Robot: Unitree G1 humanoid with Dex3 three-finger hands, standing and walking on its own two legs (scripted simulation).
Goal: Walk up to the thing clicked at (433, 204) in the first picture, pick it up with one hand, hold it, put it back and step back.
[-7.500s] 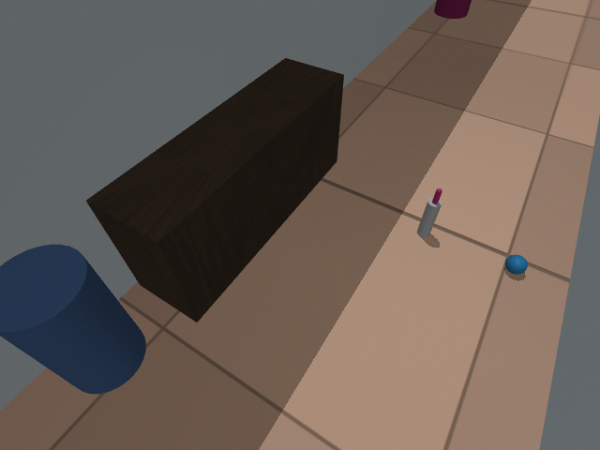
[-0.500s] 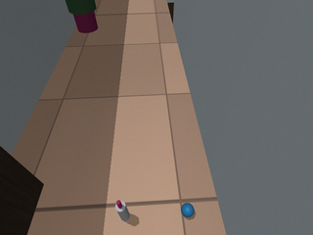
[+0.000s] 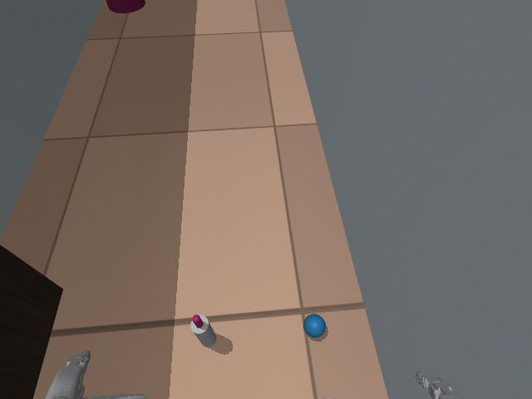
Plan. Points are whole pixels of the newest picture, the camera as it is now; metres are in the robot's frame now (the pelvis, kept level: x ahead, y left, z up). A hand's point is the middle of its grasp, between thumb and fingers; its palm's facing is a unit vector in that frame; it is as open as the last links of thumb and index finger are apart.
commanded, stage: go down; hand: left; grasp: from the side
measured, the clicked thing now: (202, 329) +0.38 +0.21 -0.62
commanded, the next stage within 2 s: none
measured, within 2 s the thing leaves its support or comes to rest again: neither
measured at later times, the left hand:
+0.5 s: hand out of the picture +0.15 +0.27 -0.16, palm faces +0.07 -0.95 -0.32, open 17.3 cm
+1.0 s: hand out of the picture +0.16 +0.30 -0.20, palm faces +0.12 -0.95 -0.28, open 17.1 cm
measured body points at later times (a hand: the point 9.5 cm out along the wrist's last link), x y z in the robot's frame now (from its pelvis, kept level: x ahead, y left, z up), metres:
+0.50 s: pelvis +0.01 +0.01 -0.05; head +0.08 +0.02 +0.40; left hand +0.14 +0.32 -0.14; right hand +0.18 -0.24 -0.13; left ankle +0.01 +0.13 -0.72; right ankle +0.01 -0.14 -0.72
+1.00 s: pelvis -0.02 +0.01 -0.10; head +0.09 +0.04 +0.33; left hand +0.15 +0.35 -0.18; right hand +0.16 -0.24 -0.18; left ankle +0.01 +0.13 -0.72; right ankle +0.01 -0.14 -0.72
